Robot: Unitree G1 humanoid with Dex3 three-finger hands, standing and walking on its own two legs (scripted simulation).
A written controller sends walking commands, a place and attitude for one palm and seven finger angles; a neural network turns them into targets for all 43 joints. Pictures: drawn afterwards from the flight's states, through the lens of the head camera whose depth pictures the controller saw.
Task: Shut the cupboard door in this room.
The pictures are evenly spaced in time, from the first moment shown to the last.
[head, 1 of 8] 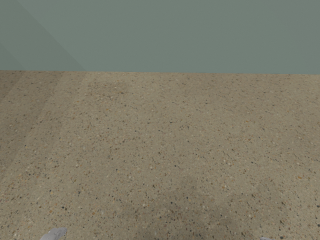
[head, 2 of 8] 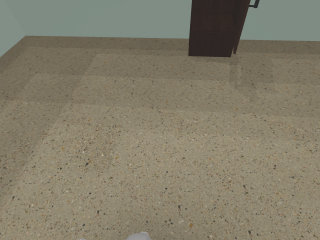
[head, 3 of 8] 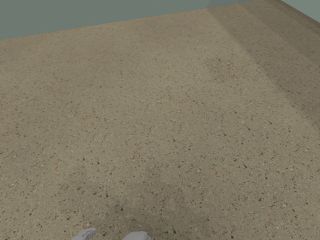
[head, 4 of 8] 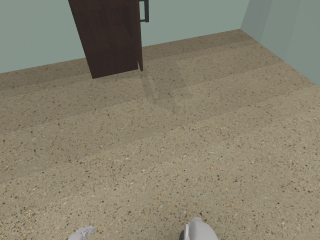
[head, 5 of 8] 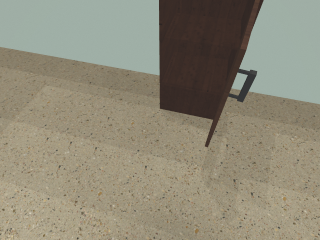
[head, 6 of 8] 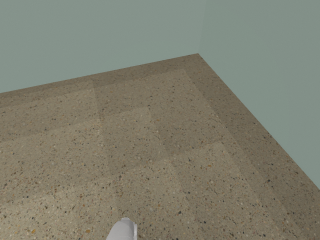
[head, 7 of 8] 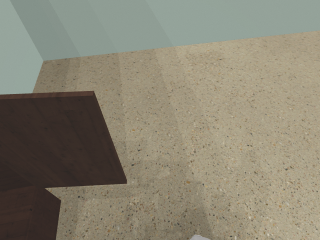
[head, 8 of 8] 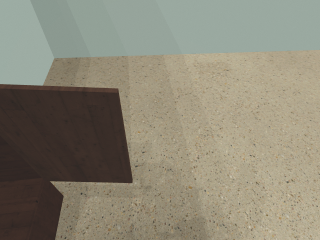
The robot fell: no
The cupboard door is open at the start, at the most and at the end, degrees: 82 82 82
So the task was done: no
